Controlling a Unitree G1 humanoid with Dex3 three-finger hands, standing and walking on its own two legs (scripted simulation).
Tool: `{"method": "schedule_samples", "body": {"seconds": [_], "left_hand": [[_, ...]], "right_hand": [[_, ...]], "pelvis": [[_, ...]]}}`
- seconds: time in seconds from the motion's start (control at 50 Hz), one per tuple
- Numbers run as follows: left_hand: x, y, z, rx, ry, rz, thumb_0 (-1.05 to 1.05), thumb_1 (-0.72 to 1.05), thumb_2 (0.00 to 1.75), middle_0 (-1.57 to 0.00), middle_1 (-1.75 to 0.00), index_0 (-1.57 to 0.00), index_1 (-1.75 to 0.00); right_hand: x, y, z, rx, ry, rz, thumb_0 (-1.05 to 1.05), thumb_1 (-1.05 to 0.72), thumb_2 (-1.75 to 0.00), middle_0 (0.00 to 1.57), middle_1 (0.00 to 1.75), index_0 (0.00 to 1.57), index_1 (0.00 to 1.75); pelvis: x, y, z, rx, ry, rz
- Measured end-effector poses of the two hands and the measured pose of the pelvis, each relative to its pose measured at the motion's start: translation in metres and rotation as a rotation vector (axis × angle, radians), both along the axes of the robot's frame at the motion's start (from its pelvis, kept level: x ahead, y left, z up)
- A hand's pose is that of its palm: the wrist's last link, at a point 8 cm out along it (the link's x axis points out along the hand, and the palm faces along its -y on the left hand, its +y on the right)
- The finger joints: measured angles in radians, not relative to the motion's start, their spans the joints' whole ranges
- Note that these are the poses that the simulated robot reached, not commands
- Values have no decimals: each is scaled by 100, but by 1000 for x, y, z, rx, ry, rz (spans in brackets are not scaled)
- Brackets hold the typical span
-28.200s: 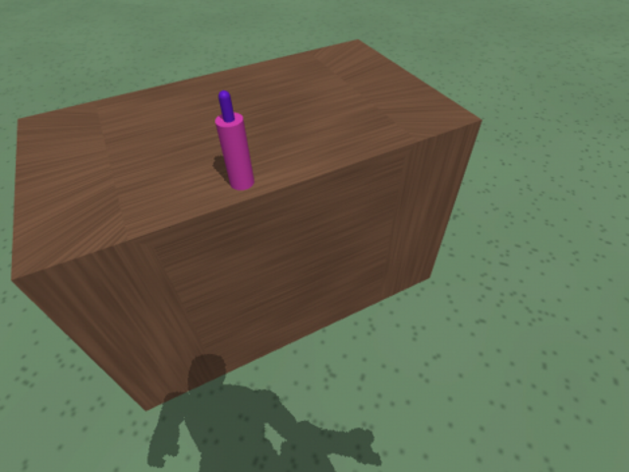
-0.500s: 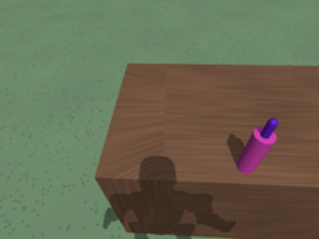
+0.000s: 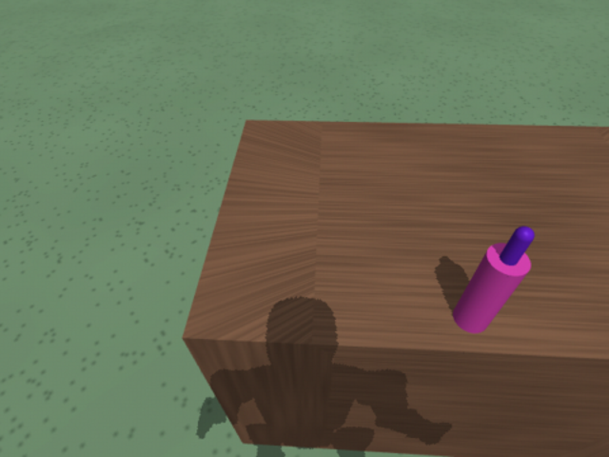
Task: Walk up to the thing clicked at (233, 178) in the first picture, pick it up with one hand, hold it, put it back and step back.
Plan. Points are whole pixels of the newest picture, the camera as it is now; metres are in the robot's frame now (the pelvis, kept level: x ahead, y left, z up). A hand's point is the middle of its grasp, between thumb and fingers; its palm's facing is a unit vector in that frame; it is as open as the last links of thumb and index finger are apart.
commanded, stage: stand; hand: right
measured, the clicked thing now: (494, 280) +0.36 -0.24 +0.03
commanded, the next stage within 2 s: step back in 0.42 s
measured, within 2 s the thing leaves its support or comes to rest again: neither
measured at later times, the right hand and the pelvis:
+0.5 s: hand out of the picture +0.08 -0.25 -0.16, palm faces -0.04 +0.94 -0.35, open 7.4 cm; pelvis -0.01 +0.00 +0.00, yaw +0 degrees
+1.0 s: hand out of the picture +0.01 -0.28 -0.19, palm faces -0.08 +0.94 -0.33, open 7.4 cm; pelvis -0.11 -0.02 -0.03, yaw +2 degrees
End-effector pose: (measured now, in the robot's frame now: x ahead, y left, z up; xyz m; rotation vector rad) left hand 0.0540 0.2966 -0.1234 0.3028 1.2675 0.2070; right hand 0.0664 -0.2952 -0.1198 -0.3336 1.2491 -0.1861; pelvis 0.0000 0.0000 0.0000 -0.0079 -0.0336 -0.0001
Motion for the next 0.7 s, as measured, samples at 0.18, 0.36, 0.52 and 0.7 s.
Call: {"method": "schedule_samples", "body": {"seconds": [0.18,0.36,0.52,0.7], "left_hand": [[-2,1,-1,-1,10,2,0,90,90,-21,-30,-20,-30],[-2,3,-1,2,11,7,0,90,90,-21,-30,-20,-30],[1,11,-2,18,-13,33,0,90,90,-21,-30,-20,-30],[-1,30,-13,73,-89,6,0,90,90,-21,-30,-20,-30]], "right_hand": [[-1,0,0,-2,8,-2,0,-90,-90,20,30,21,30],[0,2,-1,-1,12,2,0,-90,-90,20,30,21,30],[5,-2,-5,-1,-5,-4,0,-90,-90,20,30,21,30],[-2,-17,-20,-39,-75,14,0,-90,-90,20,30,21,30]], "pelvis": [[1,1,0,1,3,0],[2,2,0,1,4,2],[-11,3,-6,-6,4,8],[-50,5,-33,-3,-4,4]]}}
